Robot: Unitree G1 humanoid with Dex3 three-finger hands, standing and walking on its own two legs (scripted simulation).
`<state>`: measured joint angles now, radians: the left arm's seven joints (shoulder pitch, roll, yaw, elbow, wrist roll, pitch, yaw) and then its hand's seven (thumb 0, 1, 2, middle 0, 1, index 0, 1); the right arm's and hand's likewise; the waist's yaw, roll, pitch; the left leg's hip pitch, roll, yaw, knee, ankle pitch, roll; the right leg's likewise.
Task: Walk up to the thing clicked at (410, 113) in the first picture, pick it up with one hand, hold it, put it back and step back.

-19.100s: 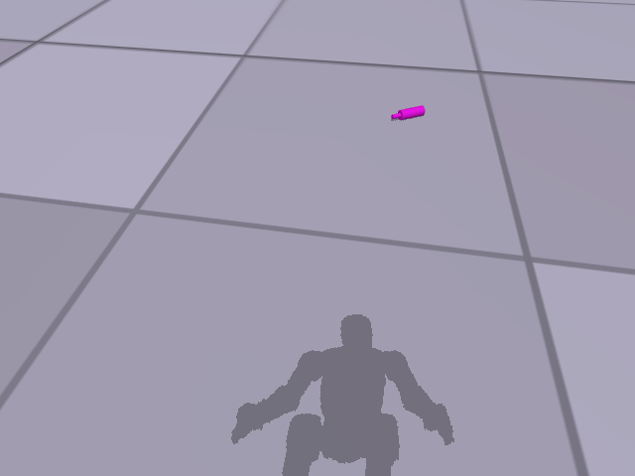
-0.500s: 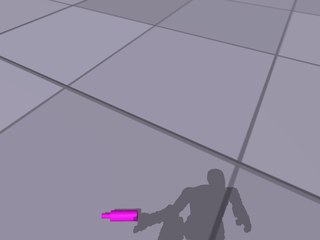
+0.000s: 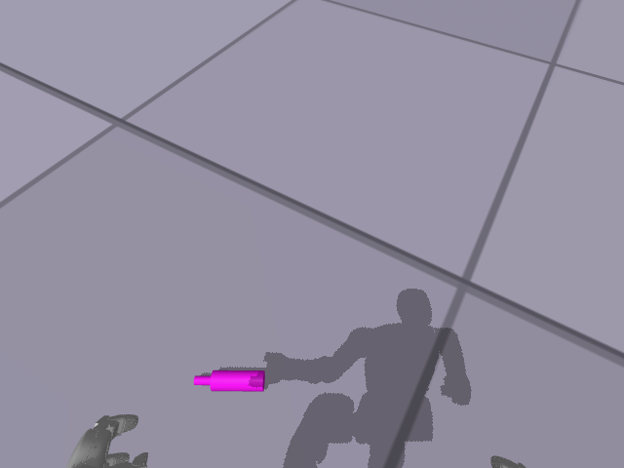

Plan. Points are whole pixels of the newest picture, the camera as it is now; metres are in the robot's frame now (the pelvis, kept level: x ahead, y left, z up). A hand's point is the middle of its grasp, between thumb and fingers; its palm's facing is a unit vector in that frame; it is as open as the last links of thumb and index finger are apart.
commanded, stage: rise first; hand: left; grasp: from above
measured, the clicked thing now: (229, 380) +0.45 +0.24 -0.73
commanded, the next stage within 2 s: none
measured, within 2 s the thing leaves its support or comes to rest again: neither
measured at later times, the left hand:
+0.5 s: hand out of the picture +0.14 +0.26 -0.20, palm faces -0.17 -0.88 -0.44, open 14.1 cm
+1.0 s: hand (159, 467) +0.19 +0.28 -0.34, palm faces -0.42 -0.64 -0.64, open 14.3 cm
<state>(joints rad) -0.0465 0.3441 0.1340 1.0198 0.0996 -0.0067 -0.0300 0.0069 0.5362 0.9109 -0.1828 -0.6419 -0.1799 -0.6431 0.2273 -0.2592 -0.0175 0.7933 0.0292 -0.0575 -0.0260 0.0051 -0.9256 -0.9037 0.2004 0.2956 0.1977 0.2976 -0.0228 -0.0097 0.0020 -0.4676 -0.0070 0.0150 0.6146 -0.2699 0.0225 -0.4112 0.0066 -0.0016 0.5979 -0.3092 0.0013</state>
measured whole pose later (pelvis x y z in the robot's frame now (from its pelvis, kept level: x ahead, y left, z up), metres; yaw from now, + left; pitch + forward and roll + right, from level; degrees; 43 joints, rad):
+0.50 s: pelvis +0.01 +0.00 -0.07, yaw +0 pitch +17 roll -2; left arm 0.25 0.34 0.12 0.48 0.23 0.20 -0.02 0.00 -0.53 0.99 -0.08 -1.05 -0.08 -1.06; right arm 0.21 -0.25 -0.03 0.56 0.02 -0.12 -0.03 0.01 -0.91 -0.90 0.20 0.30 0.20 0.30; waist -0.03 0.01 -0.12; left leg -0.91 0.00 -0.01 1.10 -0.50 0.03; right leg -0.83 0.02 -0.03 1.06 -0.54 0.00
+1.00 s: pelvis -0.03 +0.00 -0.19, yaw -1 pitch +30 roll -3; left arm 0.01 0.44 0.10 0.60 0.54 -0.02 0.03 0.00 -0.58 0.99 -0.10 -1.05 -0.09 -1.06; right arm 0.11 -0.29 -0.03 0.58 0.01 -0.20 0.03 0.01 -0.93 -0.91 0.20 0.30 0.20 0.30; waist -0.03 0.00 -0.20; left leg -1.52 0.01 -0.02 1.63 -0.63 0.02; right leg -1.43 0.01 -0.05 1.61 -0.70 0.00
